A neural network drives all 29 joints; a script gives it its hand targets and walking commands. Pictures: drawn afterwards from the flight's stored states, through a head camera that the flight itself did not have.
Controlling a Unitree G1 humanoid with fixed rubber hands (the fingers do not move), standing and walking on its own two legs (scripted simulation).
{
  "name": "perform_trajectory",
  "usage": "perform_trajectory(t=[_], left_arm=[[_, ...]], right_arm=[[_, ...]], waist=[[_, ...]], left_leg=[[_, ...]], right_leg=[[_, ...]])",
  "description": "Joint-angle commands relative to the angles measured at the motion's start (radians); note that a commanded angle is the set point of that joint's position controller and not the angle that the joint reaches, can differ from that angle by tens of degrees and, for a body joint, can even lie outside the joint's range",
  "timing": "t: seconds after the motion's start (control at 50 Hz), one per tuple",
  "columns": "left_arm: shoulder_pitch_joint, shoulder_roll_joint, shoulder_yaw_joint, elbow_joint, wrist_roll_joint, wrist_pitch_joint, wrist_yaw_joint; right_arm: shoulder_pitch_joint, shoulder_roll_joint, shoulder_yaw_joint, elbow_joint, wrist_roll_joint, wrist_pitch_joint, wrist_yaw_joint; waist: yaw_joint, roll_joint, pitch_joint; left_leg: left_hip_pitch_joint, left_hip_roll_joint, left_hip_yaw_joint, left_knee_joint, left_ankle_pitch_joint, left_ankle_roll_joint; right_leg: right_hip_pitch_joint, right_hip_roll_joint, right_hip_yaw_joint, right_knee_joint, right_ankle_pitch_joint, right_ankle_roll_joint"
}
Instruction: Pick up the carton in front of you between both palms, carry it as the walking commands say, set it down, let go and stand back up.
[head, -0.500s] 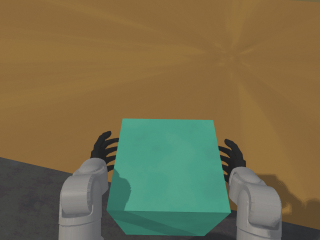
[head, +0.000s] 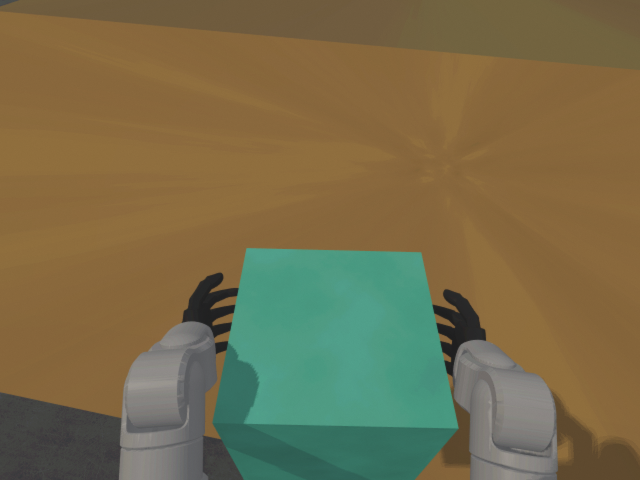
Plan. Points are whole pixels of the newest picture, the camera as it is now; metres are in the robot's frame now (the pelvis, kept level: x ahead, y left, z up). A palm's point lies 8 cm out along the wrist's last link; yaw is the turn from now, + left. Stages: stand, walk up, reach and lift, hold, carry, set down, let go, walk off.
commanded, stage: carry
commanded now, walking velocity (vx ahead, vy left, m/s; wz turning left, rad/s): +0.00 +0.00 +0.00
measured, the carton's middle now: (330, 375) +0.27 +0.00 +0.01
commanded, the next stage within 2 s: none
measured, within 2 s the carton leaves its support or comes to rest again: neither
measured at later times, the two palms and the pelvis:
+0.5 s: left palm (192, 363) +0.24 +0.15 +0.08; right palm (468, 381) +0.24 -0.15 +0.08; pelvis -0.02 +0.00 -0.01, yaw +0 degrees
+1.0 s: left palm (209, 341) +0.27 +0.14 +0.09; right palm (473, 359) +0.27 -0.16 +0.08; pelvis +0.01 -0.01 -0.01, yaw +1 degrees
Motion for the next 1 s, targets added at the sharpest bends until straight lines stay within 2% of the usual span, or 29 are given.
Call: perform_trajectory(t=[0.0,0.06,0.18,0.3,0.4,0.48,0.62,0.64,0.66,0.7,0.72,0.74,0.78,0.84,0.88,0.9,0.92,0.94,0.96,0.98], left_arm=[[-0.418,-0.897,-0.731,-0.038,-0.416,0.022,-0.260],[-0.415,-0.895,-0.733,-0.038,-0.416,0.024,-0.261],[-0.414,-0.893,-0.733,-0.030,-0.415,0.025,-0.263],[-0.416,-0.894,-0.730,-0.023,-0.412,0.025,-0.263],[-0.429,-0.896,-0.732,-0.031,-0.415,0.023,-0.264],[-0.455,-0.903,-0.736,-0.049,-0.425,0.022,-0.265],[-0.433,-0.884,-0.726,-0.018,-0.414,0.033,-0.266],[-0.433,-0.883,-0.724,-0.014,-0.413,0.034,-0.267],[-0.440,-0.884,-0.724,-0.015,-0.412,0.035,-0.267],[-0.458,-0.887,-0.723,-0.022,-0.417,0.037,-0.269],[-0.469,-0.885,-0.722,-0.024,-0.419,0.040,-0.269],[-0.478,-0.884,-0.722,-0.023,-0.420,0.043,-0.269],[-0.483,-0.880,-0.724,-0.020,-0.423,0.048,-0.268],[-0.476,-0.873,-0.726,-0.014,-0.428,0.052,-0.268],[-0.475,-0.877,-0.724,-0.010,-0.430,0.052,-0.270],[-0.469,-0.881,-0.722,-0.004,-0.430,0.051,-0.271],[-0.453,-0.885,-0.720,0.007,-0.428,0.046,-0.271],[-0.429,-0.886,-0.710,0.020,-0.424,0.042,-0.270],[-0.414,-0.892,-0.704,0.027,-0.419,0.037,-0.268],[-0.418,-0.900,-0.707,0.010,-0.416,0.033,-0.264]], right_arm=[[-0.490,0.900,0.710,-0.077,0.410,-0.015,0.238],[-0.484,0.896,0.709,-0.074,0.407,-0.014,0.239],[-0.484,0.893,0.707,-0.066,0.403,-0.011,0.240],[-0.485,0.891,0.706,-0.058,0.403,-0.011,0.242],[-0.492,0.895,0.708,-0.062,0.403,-0.014,0.242],[-0.523,0.903,0.714,-0.086,0.412,-0.015,0.243],[-0.499,0.885,0.705,-0.056,0.400,-0.003,0.243],[-0.502,0.885,0.703,-0.051,0.398,-0.003,0.243],[-0.516,0.887,0.703,-0.051,0.397,-0.003,0.244],[-0.539,0.888,0.700,-0.050,0.396,-0.001,0.244],[-0.543,0.885,0.697,-0.045,0.395,0.001,0.244],[-0.545,0.883,0.696,-0.043,0.395,0.004,0.243],[-0.536,0.879,0.694,-0.036,0.393,0.009,0.241],[-0.511,0.879,0.692,-0.021,0.388,0.009,0.237],[-0.515,0.884,0.695,-0.024,0.389,0.008,0.233],[-0.521,0.885,0.698,-0.029,0.390,0.007,0.232],[-0.538,0.884,0.705,-0.047,0.396,0.008,0.231],[-0.548,0.881,0.710,-0.060,0.401,0.010,0.231],[-0.561,0.876,0.715,-0.073,0.406,0.011,0.233],[-0.572,0.877,0.721,-0.083,0.415,0.009,0.237]], waist=[[0.000,0.015,-0.273],[0.000,0.019,-0.265],[-0.001,0.005,-0.255],[-0.001,0.013,-0.247],[-0.001,0.010,-0.244],[0.001,0.002,-0.220],[0.000,0.001,-0.188],[0.003,0.001,-0.184],[0.007,0.002,-0.156],[0.007,0.006,-0.092],[0.006,0.012,-0.050],[0.003,0.017,-0.017],[-0.001,0.050,-0.009],[-0.008,0.090,-0.044],[-0.005,0.068,-0.041],[0.001,0.029,-0.044],[0.010,-0.074,-0.061],[0.020,-0.196,-0.087],[0.032,-0.278,-0.086],[0.044,-0.268,-0.057]], left_leg=[[0.119,0.110,-0.076,-0.011,0.793,0.000],[0.126,0.112,-0.076,-0.016,0.802,0.002],[0.110,0.112,-0.075,-0.026,0.738,0.002],[0.107,0.125,-0.083,-0.023,0.726,0.013],[0.064,0.125,-0.087,-0.015,0.600,0.025],[0.048,0.122,-0.093,-0.046,0.486,0.026],[0.028,0.122,-0.103,-0.084,0.374,0.030],[0.027,0.127,-0.099,-0.117,0.289,0.027],[0.020,0.127,-0.093,-0.158,0.146,0.025],[-0.020,0.110,-0.104,-0.216,-0.183,0.044],[-0.046,0.114,-0.122,-0.244,-0.282,0.051],[-0.058,0.120,-0.139,-0.263,-0.320,0.057],[-0.029,0.142,-0.175,-0.284,-0.295,0.069],[0.060,0.194,-0.241,-0.292,-0.248,0.108],[0.052,0.189,-0.215,-0.238,-0.154,0.114],[0.005,0.161,-0.162,-0.164,-0.074,0.098],[-0.079,0.094,-0.060,-0.029,0.017,0.060],[-0.227,0.044,0.024,0.111,-0.010,0.020],[-0.399,0.009,0.039,0.210,-0.124,0.002],[-0.533,0.007,0.003,0.260,-0.272,0.008]], right_leg=[[0.147,-0.080,0.071,0.002,0.640,-0.002],[0.145,-0.078,0.069,-0.010,0.620,0.002],[0.160,-0.093,0.080,-0.009,0.651,-0.004],[0.142,-0.097,0.084,0.002,0.576,-0.007],[0.135,-0.109,0.093,0.010,0.516,-0.020],[0.115,-0.110,0.102,-0.022,0.421,-0.023],[0.096,-0.113,0.113,-0.064,0.326,-0.024],[0.098,-0.118,0.109,-0.093,0.246,-0.017],[0.094,-0.118,0.100,-0.130,0.109,-0.010],[0.055,-0.092,0.094,-0.166,-0.190,-0.020],[0.024,-0.087,0.100,-0.176,-0.275,-0.022],[-0.002,-0.082,0.099,-0.172,-0.299,-0.023],[-0.025,-0.063,0.076,-0.125,-0.237,-0.020],[-0.064,-0.039,0.041,-0.041,-0.149,-0.018],[-0.035,-0.040,0.045,-0.068,-0.113,-0.025],[0.029,-0.056,0.074,-0.101,-0.082,-0.037],[0.137,-0.105,0.156,-0.138,0.015,-0.067],[0.296,-0.182,0.283,-0.201,0.115,-0.112],[0.430,-0.274,0.431,-0.251,0.213,-0.175],[0.493,-0.342,0.518,-0.288,0.317,-0.229]])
